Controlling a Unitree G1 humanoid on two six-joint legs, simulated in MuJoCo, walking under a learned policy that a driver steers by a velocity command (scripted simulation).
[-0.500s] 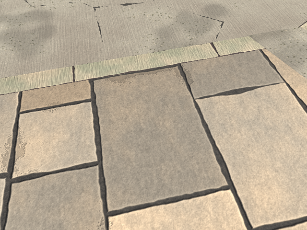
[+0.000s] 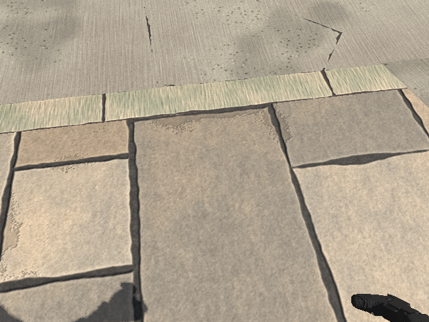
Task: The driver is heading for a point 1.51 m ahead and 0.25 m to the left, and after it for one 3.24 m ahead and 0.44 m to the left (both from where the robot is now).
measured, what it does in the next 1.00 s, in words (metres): walks ahead: right foot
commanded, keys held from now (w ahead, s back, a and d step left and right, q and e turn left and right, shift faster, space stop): w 0.50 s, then w+q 0.50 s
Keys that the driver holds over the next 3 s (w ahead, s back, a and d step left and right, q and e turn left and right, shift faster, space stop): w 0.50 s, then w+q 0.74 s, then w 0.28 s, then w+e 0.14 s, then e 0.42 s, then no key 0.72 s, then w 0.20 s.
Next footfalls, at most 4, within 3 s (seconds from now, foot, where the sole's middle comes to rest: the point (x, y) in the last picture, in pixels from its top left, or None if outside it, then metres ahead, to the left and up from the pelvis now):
0.54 right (283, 304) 0.50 -0.14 -0.75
1.14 left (198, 221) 0.76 0.13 -0.75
1.64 right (217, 134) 1.16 0.08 -0.75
2.24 left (163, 120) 1.22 0.31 -0.75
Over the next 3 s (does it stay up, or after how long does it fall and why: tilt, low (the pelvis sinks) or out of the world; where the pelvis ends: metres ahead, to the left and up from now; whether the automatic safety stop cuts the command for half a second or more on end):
stays up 1.18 0.20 0.02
